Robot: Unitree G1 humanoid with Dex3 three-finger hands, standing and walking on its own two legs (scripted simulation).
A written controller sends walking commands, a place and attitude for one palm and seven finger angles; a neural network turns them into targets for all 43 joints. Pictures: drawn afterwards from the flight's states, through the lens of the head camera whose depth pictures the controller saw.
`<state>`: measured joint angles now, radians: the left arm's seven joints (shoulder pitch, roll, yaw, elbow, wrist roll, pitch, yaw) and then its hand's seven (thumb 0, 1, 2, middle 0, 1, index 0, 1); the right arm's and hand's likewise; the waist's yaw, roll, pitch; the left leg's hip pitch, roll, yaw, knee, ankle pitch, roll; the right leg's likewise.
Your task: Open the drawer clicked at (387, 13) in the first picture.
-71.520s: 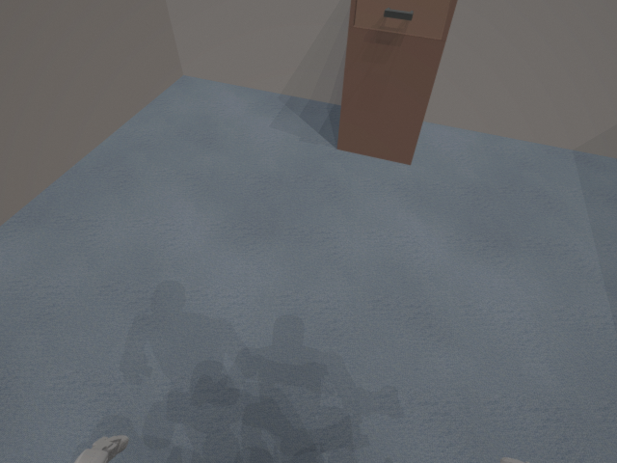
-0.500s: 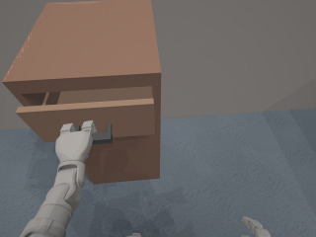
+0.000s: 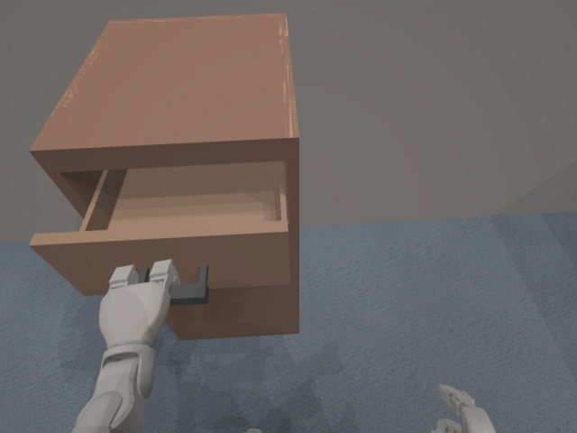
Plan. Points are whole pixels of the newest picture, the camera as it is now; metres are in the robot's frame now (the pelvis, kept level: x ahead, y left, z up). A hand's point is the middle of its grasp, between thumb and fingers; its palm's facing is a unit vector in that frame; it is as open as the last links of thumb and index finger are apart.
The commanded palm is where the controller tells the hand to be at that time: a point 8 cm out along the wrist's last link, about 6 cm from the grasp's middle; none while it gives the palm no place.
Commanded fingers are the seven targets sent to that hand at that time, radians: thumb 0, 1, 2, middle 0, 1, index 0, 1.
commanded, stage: pull the drawer open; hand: left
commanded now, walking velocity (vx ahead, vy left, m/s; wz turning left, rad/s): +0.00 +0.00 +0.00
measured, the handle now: (172, 283) +0.33 +0.21 -0.01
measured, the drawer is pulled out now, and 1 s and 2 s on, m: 0.14 0.26 0.30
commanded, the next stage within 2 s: open the thumb to release the handle in 1.62 s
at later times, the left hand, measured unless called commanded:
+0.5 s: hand (143, 367) +0.21 +0.22 -0.03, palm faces -0.02 -0.08 -1.00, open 5.4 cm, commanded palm +0.19 +0.21 +0.03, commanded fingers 0.00 0.90 0.90 -0.40 -1.35 -0.40 -1.35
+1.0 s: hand (135, 412) +0.16 +0.22 -0.03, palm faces -0.02 -0.12 -0.99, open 5.5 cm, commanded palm +0.13 +0.21 +0.03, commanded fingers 0.00 0.90 0.90 -0.40 -1.35 -0.40 -1.35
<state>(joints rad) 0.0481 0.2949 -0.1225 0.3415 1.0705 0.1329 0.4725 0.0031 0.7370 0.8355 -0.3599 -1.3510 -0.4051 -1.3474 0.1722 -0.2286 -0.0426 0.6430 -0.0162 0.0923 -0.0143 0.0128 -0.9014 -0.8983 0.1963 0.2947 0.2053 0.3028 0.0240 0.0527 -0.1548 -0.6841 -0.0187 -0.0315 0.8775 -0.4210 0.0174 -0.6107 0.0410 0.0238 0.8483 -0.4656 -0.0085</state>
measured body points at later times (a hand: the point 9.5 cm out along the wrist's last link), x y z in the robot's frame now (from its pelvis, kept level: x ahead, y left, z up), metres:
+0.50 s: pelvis -0.01 -0.01 +0.00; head +0.03 -0.03 +0.44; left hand +0.21 +0.22 +0.03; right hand +0.19 -0.25 -0.11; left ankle +0.00 +0.11 -0.70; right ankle -0.03 -0.12 -0.70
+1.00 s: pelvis -0.01 -0.01 -0.01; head +0.02 -0.03 +0.44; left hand +0.15 +0.22 +0.03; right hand +0.20 -0.23 -0.11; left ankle +0.00 +0.11 -0.70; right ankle -0.03 -0.12 -0.70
